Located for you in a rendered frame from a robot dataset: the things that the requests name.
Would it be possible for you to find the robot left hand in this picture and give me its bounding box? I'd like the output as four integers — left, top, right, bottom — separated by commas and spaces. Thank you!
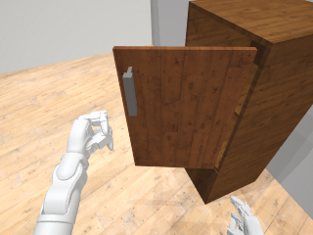
67, 110, 113, 160

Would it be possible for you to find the cupboard door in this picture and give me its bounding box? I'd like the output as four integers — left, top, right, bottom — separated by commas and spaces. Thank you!
112, 46, 257, 169

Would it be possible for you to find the robot right hand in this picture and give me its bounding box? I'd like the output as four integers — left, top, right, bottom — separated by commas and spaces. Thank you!
227, 196, 265, 235

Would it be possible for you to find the handle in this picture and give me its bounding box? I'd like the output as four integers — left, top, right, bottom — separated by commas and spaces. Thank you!
122, 67, 138, 117

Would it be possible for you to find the left robot forearm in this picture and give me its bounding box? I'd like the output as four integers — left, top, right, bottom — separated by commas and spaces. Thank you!
32, 152, 89, 235

